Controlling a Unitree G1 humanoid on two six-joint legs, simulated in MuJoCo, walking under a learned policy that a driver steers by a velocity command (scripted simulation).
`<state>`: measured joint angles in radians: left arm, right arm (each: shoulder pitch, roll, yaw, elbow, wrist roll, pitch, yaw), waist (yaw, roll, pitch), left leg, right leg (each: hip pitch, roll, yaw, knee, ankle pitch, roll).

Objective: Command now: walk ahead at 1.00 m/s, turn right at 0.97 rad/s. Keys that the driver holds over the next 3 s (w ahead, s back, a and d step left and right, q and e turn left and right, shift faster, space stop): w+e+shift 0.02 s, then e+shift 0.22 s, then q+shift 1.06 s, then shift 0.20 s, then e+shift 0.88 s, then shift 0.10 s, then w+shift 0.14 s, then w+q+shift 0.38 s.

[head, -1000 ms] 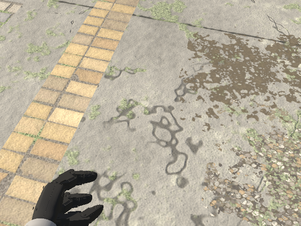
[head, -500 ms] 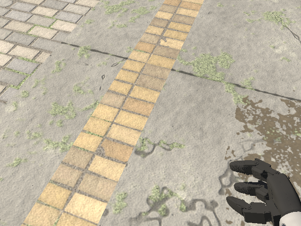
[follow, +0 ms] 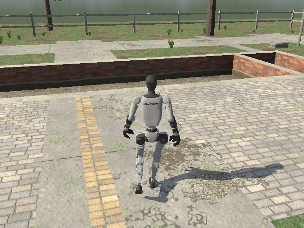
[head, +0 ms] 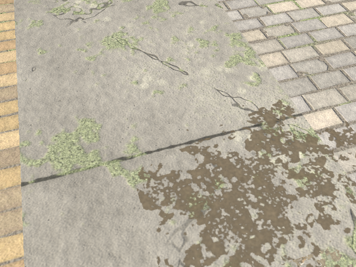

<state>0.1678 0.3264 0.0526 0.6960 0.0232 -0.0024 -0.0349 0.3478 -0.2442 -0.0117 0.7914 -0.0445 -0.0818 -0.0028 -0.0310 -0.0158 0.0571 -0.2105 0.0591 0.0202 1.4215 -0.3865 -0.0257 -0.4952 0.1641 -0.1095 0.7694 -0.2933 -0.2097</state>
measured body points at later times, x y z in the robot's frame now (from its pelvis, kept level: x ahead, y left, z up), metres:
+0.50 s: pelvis +0.32 +0.06 +0.03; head +0.36 +0.04 +0.48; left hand +0.56 +0.27 -0.06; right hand +0.38 -0.22 -0.08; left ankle +0.47 +0.10 -0.69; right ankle +0.24 -0.06 -0.62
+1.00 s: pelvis +0.35 +0.03 +0.05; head +0.38 +0.02 +0.50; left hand +0.49 +0.31 -0.04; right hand +0.54 -0.25 -0.05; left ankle +0.35 +0.18 -0.62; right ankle +0.38 -0.09 -0.69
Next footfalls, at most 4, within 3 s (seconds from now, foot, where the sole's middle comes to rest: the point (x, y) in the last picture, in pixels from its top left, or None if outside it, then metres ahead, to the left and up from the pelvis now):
0.30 left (155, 252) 0.51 0.09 -0.73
0.70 right None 0.42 -0.08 -0.73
1.16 left None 0.36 0.19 -0.73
1.60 right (177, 254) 0.50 0.01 -0.73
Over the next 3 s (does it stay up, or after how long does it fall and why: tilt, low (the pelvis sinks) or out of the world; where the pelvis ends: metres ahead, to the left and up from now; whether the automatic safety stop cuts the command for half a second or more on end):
stays up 0.59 0.08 0.04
